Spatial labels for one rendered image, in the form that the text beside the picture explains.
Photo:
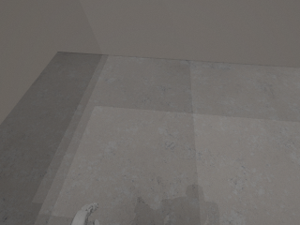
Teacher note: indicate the left robot hand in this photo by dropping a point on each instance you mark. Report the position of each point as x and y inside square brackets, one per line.
[81, 217]

